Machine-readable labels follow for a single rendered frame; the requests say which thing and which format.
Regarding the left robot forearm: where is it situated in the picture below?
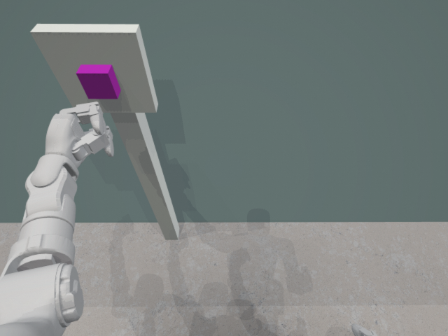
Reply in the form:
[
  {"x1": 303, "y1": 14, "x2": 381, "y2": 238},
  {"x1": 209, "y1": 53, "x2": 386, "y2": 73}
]
[{"x1": 0, "y1": 154, "x2": 79, "y2": 280}]

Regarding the panel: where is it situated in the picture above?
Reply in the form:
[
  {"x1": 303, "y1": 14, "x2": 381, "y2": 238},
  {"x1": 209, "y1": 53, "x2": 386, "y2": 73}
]
[{"x1": 30, "y1": 24, "x2": 179, "y2": 240}]

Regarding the button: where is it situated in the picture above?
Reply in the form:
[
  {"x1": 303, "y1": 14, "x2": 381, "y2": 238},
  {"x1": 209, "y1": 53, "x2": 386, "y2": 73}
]
[{"x1": 76, "y1": 64, "x2": 121, "y2": 99}]

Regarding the robot left hand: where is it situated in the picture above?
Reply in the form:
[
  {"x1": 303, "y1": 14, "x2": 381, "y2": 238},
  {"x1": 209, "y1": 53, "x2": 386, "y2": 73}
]
[{"x1": 45, "y1": 101, "x2": 114, "y2": 168}]

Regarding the left robot upper arm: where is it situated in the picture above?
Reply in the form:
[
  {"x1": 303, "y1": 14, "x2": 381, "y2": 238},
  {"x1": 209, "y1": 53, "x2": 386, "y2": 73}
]
[{"x1": 0, "y1": 262, "x2": 84, "y2": 336}]

